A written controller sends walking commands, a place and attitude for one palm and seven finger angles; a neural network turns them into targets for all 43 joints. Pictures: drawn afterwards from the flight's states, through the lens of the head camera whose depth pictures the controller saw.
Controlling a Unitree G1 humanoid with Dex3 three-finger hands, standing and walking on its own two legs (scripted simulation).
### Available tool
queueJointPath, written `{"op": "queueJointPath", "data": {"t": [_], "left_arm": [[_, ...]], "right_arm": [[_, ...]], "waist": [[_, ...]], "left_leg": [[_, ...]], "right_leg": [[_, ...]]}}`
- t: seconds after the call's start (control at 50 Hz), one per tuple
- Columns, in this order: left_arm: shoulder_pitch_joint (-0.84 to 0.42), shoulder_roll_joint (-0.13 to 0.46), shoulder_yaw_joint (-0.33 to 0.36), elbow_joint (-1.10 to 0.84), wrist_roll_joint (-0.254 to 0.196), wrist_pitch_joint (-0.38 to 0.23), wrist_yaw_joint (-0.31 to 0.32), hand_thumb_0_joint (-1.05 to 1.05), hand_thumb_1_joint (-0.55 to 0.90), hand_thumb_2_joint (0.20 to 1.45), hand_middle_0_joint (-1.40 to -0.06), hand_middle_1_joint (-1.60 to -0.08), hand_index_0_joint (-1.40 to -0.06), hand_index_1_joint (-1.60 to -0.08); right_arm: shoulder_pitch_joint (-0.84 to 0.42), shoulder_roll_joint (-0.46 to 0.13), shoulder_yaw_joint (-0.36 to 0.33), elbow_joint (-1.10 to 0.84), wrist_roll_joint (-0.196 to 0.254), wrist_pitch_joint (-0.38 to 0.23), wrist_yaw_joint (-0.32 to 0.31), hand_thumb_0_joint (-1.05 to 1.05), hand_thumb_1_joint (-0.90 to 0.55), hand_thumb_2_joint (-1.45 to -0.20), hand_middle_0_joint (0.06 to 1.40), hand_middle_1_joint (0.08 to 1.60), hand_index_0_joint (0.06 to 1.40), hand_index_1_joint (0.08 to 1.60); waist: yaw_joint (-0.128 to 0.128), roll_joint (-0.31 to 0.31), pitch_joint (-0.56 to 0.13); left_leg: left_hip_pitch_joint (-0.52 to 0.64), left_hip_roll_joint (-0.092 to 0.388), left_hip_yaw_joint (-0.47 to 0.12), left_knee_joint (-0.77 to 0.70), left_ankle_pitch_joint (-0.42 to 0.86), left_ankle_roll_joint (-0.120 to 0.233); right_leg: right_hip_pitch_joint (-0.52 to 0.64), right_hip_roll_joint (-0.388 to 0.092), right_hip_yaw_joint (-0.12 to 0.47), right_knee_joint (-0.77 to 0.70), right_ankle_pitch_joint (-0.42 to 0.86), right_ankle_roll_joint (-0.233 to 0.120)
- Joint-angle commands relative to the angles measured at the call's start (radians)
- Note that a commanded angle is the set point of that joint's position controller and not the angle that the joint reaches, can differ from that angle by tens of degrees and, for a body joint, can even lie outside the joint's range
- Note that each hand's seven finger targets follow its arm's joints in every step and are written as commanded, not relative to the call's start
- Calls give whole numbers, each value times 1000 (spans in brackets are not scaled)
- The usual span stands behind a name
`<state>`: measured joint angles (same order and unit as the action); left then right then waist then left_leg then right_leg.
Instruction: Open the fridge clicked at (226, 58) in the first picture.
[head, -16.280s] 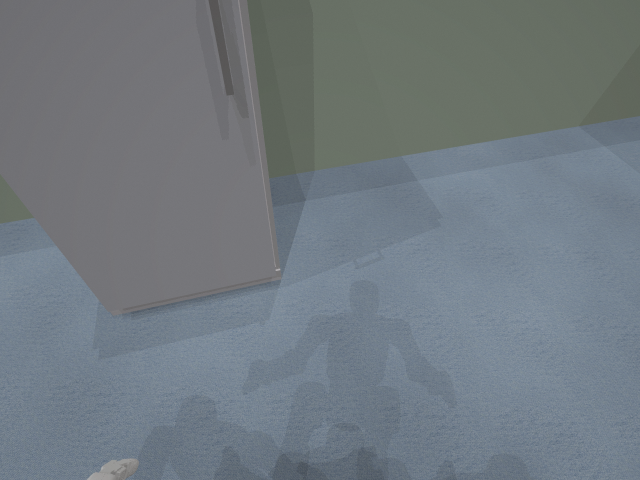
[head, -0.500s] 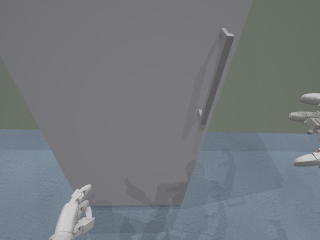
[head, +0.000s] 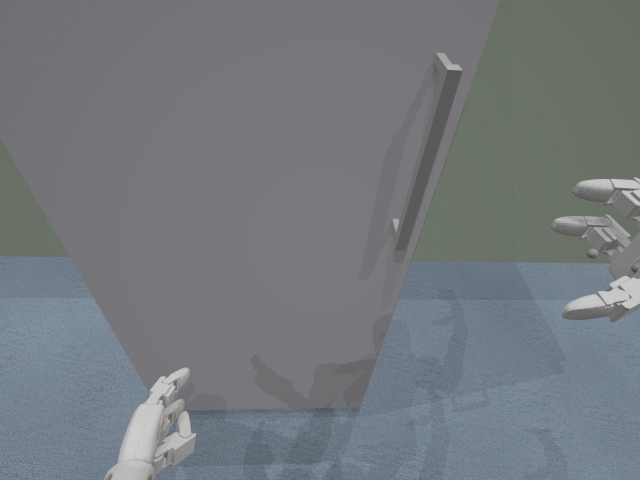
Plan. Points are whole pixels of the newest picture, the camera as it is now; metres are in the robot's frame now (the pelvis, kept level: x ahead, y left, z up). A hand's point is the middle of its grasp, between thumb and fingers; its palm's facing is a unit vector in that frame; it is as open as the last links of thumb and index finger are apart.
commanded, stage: move the hooked fingers beside the handle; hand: right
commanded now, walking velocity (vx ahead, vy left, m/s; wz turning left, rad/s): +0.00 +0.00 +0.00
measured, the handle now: (417, 165) +0.46 -0.11 +0.20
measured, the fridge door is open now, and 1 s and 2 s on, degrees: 0 0 0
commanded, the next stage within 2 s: none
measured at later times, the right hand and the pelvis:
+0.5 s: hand (545, 229) +0.33 -0.23 +0.21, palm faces +0.03 +1.00 -0.06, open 14.0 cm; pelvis +0.00 +0.00 +0.00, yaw +0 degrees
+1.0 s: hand (500, 202) +0.38 -0.19 +0.20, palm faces +0.02 +1.00 -0.03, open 14.0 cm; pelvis -0.01 +0.01 +0.00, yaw +1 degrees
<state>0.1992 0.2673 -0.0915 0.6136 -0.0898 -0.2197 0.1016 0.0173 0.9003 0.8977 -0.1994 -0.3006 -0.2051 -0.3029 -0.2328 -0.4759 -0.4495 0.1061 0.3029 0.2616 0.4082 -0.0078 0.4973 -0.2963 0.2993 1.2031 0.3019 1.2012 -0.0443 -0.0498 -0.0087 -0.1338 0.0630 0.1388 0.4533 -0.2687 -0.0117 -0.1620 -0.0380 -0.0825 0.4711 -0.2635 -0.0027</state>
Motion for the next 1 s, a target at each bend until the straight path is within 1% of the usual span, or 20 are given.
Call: {"op": "queueJointPath", "data": {"t": [0.0,0.08,0.12,0.16,0.2,0.28,0.3,0.38,0.4,0.44,0.5,0.58,0.62,0.68,0.7,0.74,0.82,0.88,0.9,0.98], "left_arm": [[-126,117,54,-155,0,-49,11,0,900,900,-200,-300,-200,-300],[-130,117,57,-166,-2,-46,11,0,900,900,-200,-300,-200,-300],[-131,113,56,-170,-1,-42,8,0,900,900,-200,-300,-200,-300],[-133,111,57,-172,0,-43,8,0,900,900,-200,-300,-200,-300],[-124,116,59,-157,-1,-37,8,0,900,900,-200,-300,-200,-300],[-130,116,60,-160,-2,-34,12,0,900,900,-200,-300,-200,-300],[-124,119,61,-154,-1,-30,11,0,900,900,-200,-300,-200,-300],[-127,114,61,-154,0,-26,14,0,900,900,-200,-300,-200,-300],[-121,118,62,-147,1,-22,13,0,900,900,-200,-300,-200,-300],[-129,112,59,-149,-4,-17,15,0,900,900,-200,-300,-200,-300],[-117,122,65,-139,-3,-11,17,0,900,900,-200,-300,-200,-300],[-123,112,62,-144,-4,-4,15,0,900,900,-200,-300,-200,-300],[-114,120,66,-139,-3,1,15,0,900,900,-200,-300,-200,-300],[-111,121,66,-135,-5,8,17,0,900,900,-200,-300,-200,-300],[-104,126,68,-129,-3,12,16,0,900,900,-200,-300,-200,-300],[-110,121,67,-136,-5,14,17,0,900,900,-200,-300,-200,-300],[-94,126,72,-134,-2,18,14,0,900,900,-200,-300,-200,-300],[-81,127,73,-122,-6,22,16,0,900,900,-200,-300,-200,-300],[-69,134,77,-114,-6,26,15,0,900,900,-200,-300,-200,-300],[-67,131,79,-120,-6,27,15,0,900,900,-200,-300,-200,-300]], "right_arm": [[-331,-288,-93,-168,21,-61,-19,0,500,-300,300,1200,300,1200],[-389,-264,-63,-190,6,-56,-35,0,500,-300,300,1200,300,1200],[-383,-254,-57,-221,6,-60,-42,0,500,-300,300,1200,300,1200],[-389,-228,-42,-232,10,-61,-49,0,500,-300,300,1200,300,1200],[-362,-244,-52,-189,7,-55,-59,0,500,-300,300,1200,300,1200],[-436,-209,-15,-179,-2,-45,-77,0,500,-300,300,1200,300,1200],[-431,-232,-26,-174,-7,-47,-86,0,500,-300,300,1200,300,1200],[-469,-209,-13,-170,-9,-56,-98,0,500,-300,300,1200,300,1200],[-457,-216,-12,-147,-11,-57,-99,0,500,-300,300,1200,300,1200],[-517,-171,39,-135,-15,-55,-99,0,500,-300,300,1200,300,1200],[-537,-210,13,-95,-24,-55,-114,0,500,-300,300,1200,300,1200],[-584,-156,62,-80,-30,-60,-120,0,500,-300,300,1200,300,1200],[-588,-181,41,-47,-30,-63,-128,0,500,-300,300,1200,300,1200],[-632,-192,44,0,-37,-64,-138,0,500,-300,300,1200,300,1200],[-619,-196,42,23,-38,-67,-143,0,500,-300,300,1200,300,1200],[-672,-180,65,22,-43,-77,-147,0,500,-300,300,1200,300,1200],[-684,-218,30,46,-47,-106,-151,0,500,-300,300,1200,300,1200],[-731,-189,65,111,-48,-111,-145,0,500,-300,300,1200,300,1200],[-713,-217,46,149,-52,-113,-147,0,500,-300,300,1200,300,1200],[-764,-185,80,136,-55,-129,-149,0,500,-300,300,1200,300,1200]], "waist": [[1,-16,-187],[7,-55,-216],[6,-31,-240],[5,-51,-241],[4,-8,-211],[13,-44,-209],[11,-6,-209],[17,-19,-234],[16,26,-221],[29,-15,-208],[24,23,-213],[33,-19,-229],[32,26,-231],[37,14,-213],[35,54,-207],[42,12,-215],[35,27,-276],[52,11,-232],[49,59,-227],[54,10,-263]], "left_leg": [[-24,-36,-50,-50,276,31],[-24,-34,-45,-34,280,32],[-9,-33,-47,-35,301,32],[-13,-34,-44,-27,306,33],[-18,-35,-45,-38,296,32],[-40,-32,-47,-36,257,32],[-27,-33,-48,-41,261,33],[-25,-32,-50,-37,274,32],[-19,-32,-52,-43,273,31],[-40,-31,-55,-45,255,30],[-32,-31,-58,-50,242,32],[-34,-28,-60,-41,265,32],[-21,-26,-63,-46,273,30],[-41,-26,-68,-51,232,29],[-32,-25,-71,-57,235,28],[-38,-23,-77,-58,221,28],[8,-21,-83,-48,284,29],[-30,-24,-82,-54,258,28],[-20,-24,-85,-60,253,27],[-22,-24,-86,-51,262,30]], "right_leg": [[110,18,90,-53,248,-20],[123,20,93,-58,266,-18],[128,18,90,-54,284,-20],[135,18,96,-53,296,-17],[118,13,90,-53,279,-18],[117,17,94,-61,245,-17],[112,13,95,-58,252,-19],[127,18,90,-58,256,-20],[113,14,90,-57,252,-23],[115,18,87,-62,228,-23],[111,15,91,-62,220,-25],[121,20,83,-59,233,-24],[107,18,82,-57,230,-28],[93,20,82,-61,191,-27],[82,17,82,-60,193,-30],[90,20,77,-64,179,-31],[96,21,73,-54,227,-34],[87,21,70,-56,194,-33],[72,16,72,-55,194,-36],[94,21,71,-55,202,-35]]}}
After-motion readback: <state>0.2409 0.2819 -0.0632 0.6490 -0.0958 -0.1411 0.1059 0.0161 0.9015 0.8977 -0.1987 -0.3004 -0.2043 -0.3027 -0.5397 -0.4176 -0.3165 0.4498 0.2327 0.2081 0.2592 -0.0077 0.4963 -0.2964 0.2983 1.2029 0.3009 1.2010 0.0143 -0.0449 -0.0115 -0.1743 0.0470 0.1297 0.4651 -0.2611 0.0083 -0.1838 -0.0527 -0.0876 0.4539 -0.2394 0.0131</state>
